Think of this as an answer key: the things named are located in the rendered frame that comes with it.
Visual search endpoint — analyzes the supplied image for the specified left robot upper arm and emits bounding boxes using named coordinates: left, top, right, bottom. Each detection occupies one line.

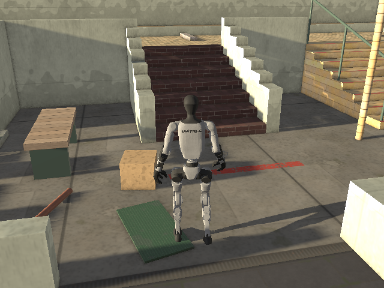
left=162, top=121, right=179, bottom=155

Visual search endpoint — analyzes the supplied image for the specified right robot upper arm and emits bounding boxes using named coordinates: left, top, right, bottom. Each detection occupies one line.
left=204, top=121, right=221, bottom=153

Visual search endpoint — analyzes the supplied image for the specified robot right hand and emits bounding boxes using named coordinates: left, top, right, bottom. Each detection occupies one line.
left=212, top=161, right=226, bottom=171

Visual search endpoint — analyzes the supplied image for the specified humanoid robot torso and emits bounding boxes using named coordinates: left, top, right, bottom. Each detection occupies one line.
left=178, top=118, right=206, bottom=180

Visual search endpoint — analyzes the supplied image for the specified robot left hand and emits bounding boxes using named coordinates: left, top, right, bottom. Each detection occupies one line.
left=153, top=170, right=167, bottom=184

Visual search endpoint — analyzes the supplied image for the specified right robot forearm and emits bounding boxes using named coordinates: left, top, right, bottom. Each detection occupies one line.
left=214, top=144, right=225, bottom=164

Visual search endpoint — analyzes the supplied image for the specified robot left thigh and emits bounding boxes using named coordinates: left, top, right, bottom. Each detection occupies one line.
left=171, top=167, right=184, bottom=206

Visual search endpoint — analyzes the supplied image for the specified left robot forearm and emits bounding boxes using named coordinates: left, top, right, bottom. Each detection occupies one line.
left=155, top=145, right=168, bottom=172

